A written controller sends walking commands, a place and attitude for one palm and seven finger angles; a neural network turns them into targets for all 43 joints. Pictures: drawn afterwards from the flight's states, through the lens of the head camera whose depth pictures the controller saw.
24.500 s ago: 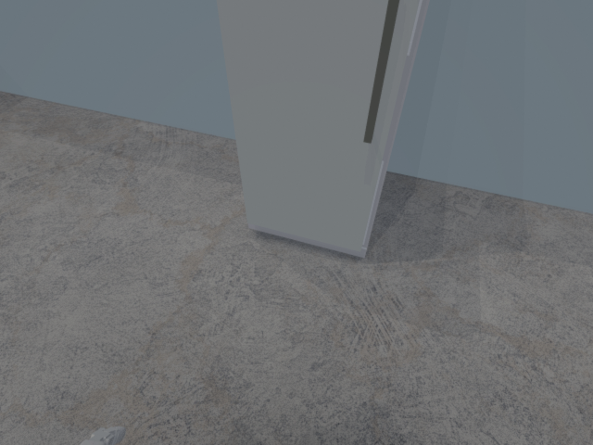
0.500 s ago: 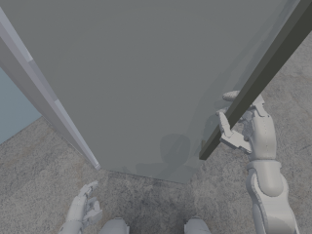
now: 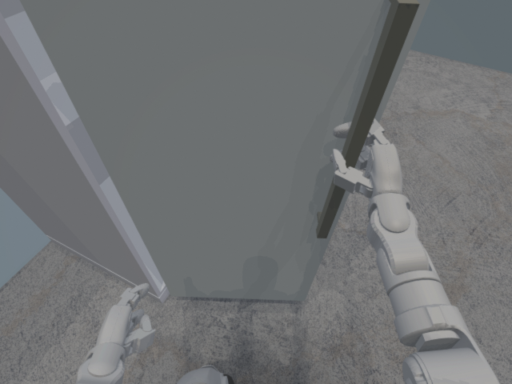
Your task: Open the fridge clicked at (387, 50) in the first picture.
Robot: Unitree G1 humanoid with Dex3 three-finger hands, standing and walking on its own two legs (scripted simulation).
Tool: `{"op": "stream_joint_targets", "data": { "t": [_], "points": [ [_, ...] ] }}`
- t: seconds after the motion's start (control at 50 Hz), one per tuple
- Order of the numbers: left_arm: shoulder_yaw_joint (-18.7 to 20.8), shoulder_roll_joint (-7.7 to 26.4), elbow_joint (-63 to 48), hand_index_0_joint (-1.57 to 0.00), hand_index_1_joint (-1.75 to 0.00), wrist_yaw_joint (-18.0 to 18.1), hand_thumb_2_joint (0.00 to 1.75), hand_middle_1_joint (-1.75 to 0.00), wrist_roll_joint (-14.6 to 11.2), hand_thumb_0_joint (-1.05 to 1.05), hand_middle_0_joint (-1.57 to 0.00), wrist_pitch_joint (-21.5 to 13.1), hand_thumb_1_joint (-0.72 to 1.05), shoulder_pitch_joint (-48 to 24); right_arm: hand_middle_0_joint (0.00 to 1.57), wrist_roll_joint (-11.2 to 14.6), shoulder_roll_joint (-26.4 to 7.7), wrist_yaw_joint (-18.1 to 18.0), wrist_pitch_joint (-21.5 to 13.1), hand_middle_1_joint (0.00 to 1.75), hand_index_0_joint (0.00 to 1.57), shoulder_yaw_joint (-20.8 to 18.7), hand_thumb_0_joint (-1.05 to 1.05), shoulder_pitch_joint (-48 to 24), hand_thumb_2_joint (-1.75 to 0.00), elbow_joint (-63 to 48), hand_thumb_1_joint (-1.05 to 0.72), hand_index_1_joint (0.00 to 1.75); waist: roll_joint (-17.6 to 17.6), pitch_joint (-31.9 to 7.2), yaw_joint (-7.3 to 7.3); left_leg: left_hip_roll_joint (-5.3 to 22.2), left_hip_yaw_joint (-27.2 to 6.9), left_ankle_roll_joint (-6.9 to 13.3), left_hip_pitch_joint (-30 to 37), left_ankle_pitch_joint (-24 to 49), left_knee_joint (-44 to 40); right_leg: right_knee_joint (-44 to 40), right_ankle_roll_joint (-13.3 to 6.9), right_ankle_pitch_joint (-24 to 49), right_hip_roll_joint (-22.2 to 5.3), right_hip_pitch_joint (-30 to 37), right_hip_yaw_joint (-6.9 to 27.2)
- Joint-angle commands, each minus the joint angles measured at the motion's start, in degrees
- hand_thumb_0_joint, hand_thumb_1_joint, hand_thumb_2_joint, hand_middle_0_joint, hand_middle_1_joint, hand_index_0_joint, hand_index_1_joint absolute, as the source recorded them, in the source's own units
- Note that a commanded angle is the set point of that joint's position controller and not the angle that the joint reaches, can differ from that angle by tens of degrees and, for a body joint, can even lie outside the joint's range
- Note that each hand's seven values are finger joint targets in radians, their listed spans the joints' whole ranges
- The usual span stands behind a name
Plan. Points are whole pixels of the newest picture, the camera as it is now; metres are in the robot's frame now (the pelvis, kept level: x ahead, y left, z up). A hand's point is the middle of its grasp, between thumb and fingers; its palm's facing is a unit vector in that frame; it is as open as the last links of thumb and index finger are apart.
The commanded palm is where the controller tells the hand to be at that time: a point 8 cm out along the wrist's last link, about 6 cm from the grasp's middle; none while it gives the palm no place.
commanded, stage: stop walking and hold the door back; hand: right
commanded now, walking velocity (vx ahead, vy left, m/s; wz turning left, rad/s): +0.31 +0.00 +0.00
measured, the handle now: (346, 150) +0.46 -0.12 +0.12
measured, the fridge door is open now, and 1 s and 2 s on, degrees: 65 62 61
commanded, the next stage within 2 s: loosen the grip on the handle in 1.12 s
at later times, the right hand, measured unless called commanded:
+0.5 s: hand (336, 152) +0.44 -0.10 +0.13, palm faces +0.03 +0.99 -0.15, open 5.5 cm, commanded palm +0.42 -0.16 +0.12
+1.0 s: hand (339, 158) +0.43 -0.10 +0.13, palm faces -0.05 +0.99 -0.13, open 5.7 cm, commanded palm +0.42 -0.15 +0.12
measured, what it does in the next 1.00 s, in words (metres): steps on the spot: left foot, then right foot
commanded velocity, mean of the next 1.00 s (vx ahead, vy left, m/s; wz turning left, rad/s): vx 0.05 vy -0.02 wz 0.00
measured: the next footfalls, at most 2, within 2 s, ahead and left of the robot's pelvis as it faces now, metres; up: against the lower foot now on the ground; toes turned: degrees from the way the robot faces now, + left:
left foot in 0.20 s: +0.06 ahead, +0.11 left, +0.00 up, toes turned +5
right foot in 0.56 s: +0.06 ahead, -0.13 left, +0.00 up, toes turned -1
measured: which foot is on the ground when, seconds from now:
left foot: up 0.00-0.18, down 0.20-1.00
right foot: down 0.00-0.20, up 0.22-0.54, down 0.56-1.00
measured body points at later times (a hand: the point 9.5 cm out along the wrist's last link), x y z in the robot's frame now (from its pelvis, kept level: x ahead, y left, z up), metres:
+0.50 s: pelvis -0.02 +0.01 +0.00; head +0.01 +0.04 +0.45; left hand +0.04 +0.32 -0.12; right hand +0.44 -0.15 +0.14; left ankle +0.04 +0.12 -0.73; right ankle +0.02 -0.14 -0.70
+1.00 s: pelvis +0.00 -0.02 +0.00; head +0.04 -0.01 +0.44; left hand +0.13 +0.22 -0.12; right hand +0.43 -0.15 +0.14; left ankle +0.02 +0.11 -0.73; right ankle +0.02 -0.13 -0.73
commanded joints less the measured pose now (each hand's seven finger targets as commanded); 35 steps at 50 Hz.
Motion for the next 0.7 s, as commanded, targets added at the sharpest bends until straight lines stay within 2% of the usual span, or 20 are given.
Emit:
{"op": "stream_joint_targets", "data": {
  "t": [0.0,0.04,0.1,0.14,0.16,0.18,0.2,0.22,0.24,0.3,0.44,0.5,0.52,0.54,0.56,0.58,0.6,0.62,0.66,0.68],
  "points": [
    [3.06,6.59,-0.71,-0.2,-0.3,0.45,0.9,-0.3,-1.27,0.0,-0.2,-2.51,0.9,3.35,0.45,-1.07,-12.28,0.24,-5.41,1.4,0.45,-8.3,0.0,-41.04,-0.9,-2.22,-0.9,1.4,-5.13,-10.89,0.26,-0.9,-12.2,-1.22,-11.26,-8.07,23.16,-12.84,-12.4,-9.15,-21.38,3.4,26.27],
    [3.0,6.88,-0.29,-0.2,-0.3,1.2,0.9,-0.3,-1.85,0.0,-0.2,-3.12,0.9,6.09,0.45,0.34,-5.33,1.97,-4.5,1.4,0.45,-3.16,0.0,-42.87,-0.9,3.15,-0.9,1.4,-2.74,-13.28,-0.27,-1.7,-7.98,-1.53,-7.16,-6.72,13.75,-7.99,-8.86,2.99,-16.81,8.05,16.41],
    [2.58,7.25,1.8,-0.2,-0.3,2.08,0.9,-0.3,-1.55,0.0,-0.2,-4.44,0.9,7.84,0.45,0.71,-6.44,2.96,-4.38,1.4,0.45,-4.22,0.0,-43.79,-0.9,8.82,-0.9,1.4,-6.94,-15.69,-0.17,-3.6,-4.81,-1.8,2.22,-4.49,2.28,-3.88,-6.73,11.68,-14.62,7.04,12.65],
    [2.5,7.71,2.7,-0.2,-0.3,2.5,0.9,-0.3,-1.57,0.0,-0.2,-4.58,0.9,7.49,0.45,0.58,-9.37,2.96,-4.52,1.4,0.45,-6.41,0.0,-42.89,-0.9,11.75,-0.9,1.4,-3.77,-17.16,-0.84,-3.58,-5.87,-1.05,16.19,-0.76,-8.94,3.12,-3.42,9.93,-12.22,-1.3,8.3],
    [2.67,7.02,2.92,-0.2,-0.3,2.77,0.9,-0.3,-1.54,0.0,-0.2,-4.67,0.9,7.77,0.45,0.09,-11.63,2.68,-5.01,1.4,0.45,-7.87,0.0,-42.41,-0.9,11.66,-0.9,1.4,3.56,-19.69,-1.08,2.18,-14.98,1.57,27.04,-2.45,-13.6,12.94,-1.18,8.14,-8.83,-10.49,5.14],
    [3.25,6.15,3.07,-0.2,-0.3,3.27,0.9,-0.3,-1.31,0.0,-0.2,-4.52,0.9,7.73,0.45,-0.79,-16.41,2.16,-4.9,1.4,0.45,-11.53,0.0,-39.31,-0.9,14.83,-0.9,1.4,15.64,-19.11,-1.22,13.77,-33.48,7.11,33.61,0.5,-17.64,25.63,2.18,-5.66,-1.78,-23.06,1.15],
    [4.3,7.09,3.25,-0.2,-0.3,3.32,0.9,-0.3,-1.37,0.0,-0.2,-4.77,0.9,9.47,0.45,-0.77,-18.58,2.14,-4.15,1.4,0.45,-13.32,0.0,-36.56,-0.9,16.72,-0.9,1.4,17.88,-18.08,-1.29,19.29,-40.57,9.21,29.48,-6.25,-22.12,33.91,3.41,-14.81,-1.19,-25.86,6.57],
    [4.51,7.61,3.91,-0.2,-0.3,2.87,0.9,-0.3,-1.01,0.0,-0.2,-4.95,0.9,9.21,0.45,-0.59,-18.27,2.66,-3.83,1.4,0.45,-12.37,0.0,-39.01,-0.9,16.87,-0.9,1.4,16.97,-15.16,-0.98,18.09,-39.56,8.17,23.72,-14.81,-22.8,35.96,3.88,-13.12,-2.63,-24.88,9.14],
    [3.92,7.22,4.62,-0.2,-0.3,2.88,0.9,-0.3,-1.08,0.0,-0.2,-5.39,0.9,7.79,0.45,-0.05,-17.74,2.9,-4.23,1.4,0.45,-12.38,0.0,-42.06,-0.9,16.07,-0.9,1.4,16.23,-12.55,-0.27,16.66,-36.3,7.91,21.19,-14.16,-22.04,37.15,4.13,-10.33,-3.47,-25.73,9.18],
    [3.37,7.73,6.2,-0.2,-0.3,2.76,0.9,-0.3,-0.96,0.0,-0.2,-5.62,0.9,8.82,0.45,-0.42,-22.16,2.61,-5.45,1.4,0.45,-16.39,0.0,-42.14,-0.9,20.06,-0.9,1.4,11.3,-14.12,0.58,13.11,-23.06,6.44,17.27,-3.22,-19.19,34.85,4.74,-4.93,-4.23,-20.87,5.61],
    [3.26,7.36,4.12,-0.2,-0.3,2.69,0.9,-0.3,0.17,0.0,-0.2,-7.32,0.9,8.52,0.45,-0.28,-19.73,2.69,-7.47,1.4,0.45,-16.3,0.0,-41.75,-0.9,15.63,-0.9,1.4,12.89,-15.71,-0.2,8.93,-17.44,5.56,13.31,-3.62,-17.74,11.77,4.75,-1.54,-1.74,-7.23,-2.89],
    [3.95,7.87,3.44,-0.2,-0.3,2.16,0.9,-0.3,0.18,0.0,-0.2,-6.88,0.9,9.18,0.45,-0.53,-19.66,2.8,-8.68,1.4,0.45,-16.83,0.0,-39.66,-0.9,11.18,-0.9,1.4,8.79,-17.52,0.53,6.89,-15.14,3.69,14.15,0.14,-12.65,-1.03,4.38,5.97,-2.11,0.53,-2.16],
    [4.26,8.42,2.78,-0.2,-0.3,1.98,0.9,-0.3,-0.01,0.0,-0.2,-6.72,0.9,8.91,0.45,-0.27,-17.63,3.23,-9.19,1.4,0.45,-15.49,0.0,-39.23,-0.9,9.43,-0.9,1.4,4.57,-17.86,0.46,4.9,-14.4,2.32,12.55,0.33,-9.6,-3.43,3.53,7.42,-4.33,3.01,0.18],
    [4.6,9.64,1.91,-0.2,-0.3,1.68,0.9,-0.3,-0.16,0.0,-0.2,-6.59,0.9,8.43,0.45,-0.13,-16.02,3.69,-9.57,1.4,0.45,-14.5,0.0,-39.52,-0.9,7.14,-0.9,1.4,-2.3,-18.7,0.08,0.81,-12.1,0.56,10.34,-0.72,-5.08,-4.82,1.35,11.97,-9.66,3.99,6.74],
    [4.41,9.43,0.6,-0.2,-0.3,1.04,0.9,-0.3,-0.69,0.0,-0.2,-6.35,0.9,8.51,0.45,0.37,-11.88,4.4,-9.68,1.4,0.45,-11.6,0.0,-39.1,-0.9,5.9,-0.9,1.4,-5.68,-19.23,0.14,-3.06,-9.36,-0.87,8.64,-0.66,-1.1,-4.49,-1.25,15.96,-13.93,4.52,11.68],
    [3.38,7.36,-0.3,-0.2,-0.3,1.07,0.9,-0.3,-0.69,0.0,-0.2,-6.52,0.9,5.99,0.45,1.32,-7.52,5.1,-10.08,1.4,0.45,-7.94,0.0,-38.58,-0.9,1.65,-0.9,1.4,-17.07,-18.65,0.69,-4.63,-7.71,-1.7,3.81,-4.76,6.41,-8.02,-4.8,17.22,-17.76,5.26,17.95],
    [2.9,6.54,-0.09,-0.2,-0.3,1.02,0.9,-0.3,-0.12,0.0,-0.2,-6.87,0.9,6.66,0.45,0.51,-10.72,4.74,-10.44,1.4,0.45,-10.04,0.0,-39.99,-0.9,-0.96,-0.9,1.4,-16.15,-17.38,0.49,-4.05,-9.15,-1.51,1.99,-10.85,9.89,-7.9,-6.72,21.91,-20.15,4.75,19.96],
    [3.37,7.35,0.72,-0.2,-0.3,0.87,0.9,-0.3,0.14,0.0,-0.2,-6.85,0.9,7.8,0.45,-0.23,-12.83,4.19,-10.34,1.4,0.45,-11.37,0.0,-37.82,-0.9,-0.63,-0.9,1.4,-12.01,-17.67,0.03,-3.42,-10.07,-1.17,3.09,-9.78,7.46,-4.82,-6.83,27.27,-20.17,4.74,17.87],
    [3.69,8.3,0.99,-0.2,-0.3,0.5,0.9,-0.3,-0.19,0.0,-0.2,-6.43,0.9,8.15,0.45,-0.64,-11.77,4.06,-9.79,1.4,0.45,-10.39,0.0,-34.88,-0.9,-1.97,-0.9,1.4,-9.32,-20.52,-0.13,-3.55,-9.02,-0.85,9.08,-0.64,-4.69,3.39,-3.1,34.65,-16.15,7.16,9.18],
    [3.64,8.49,0.68,-0.2,-0.3,0.42,0.9,-0.3,-0.37,0.0,-0.2,-6.35,0.9,8.21,0.45,-0.86,-11.27,4.26,-9.37,1.4,0.45,-9.54,0.0,-34.53,-0.9,-3.08,-0.9,1.4,-6.46,-21.71,0.21,-2.89,-9.17,-0.71,13.77,8.8,-9.07,6.13,-0.75,32.33,-13.55,5.7,6.79]
  ]
}}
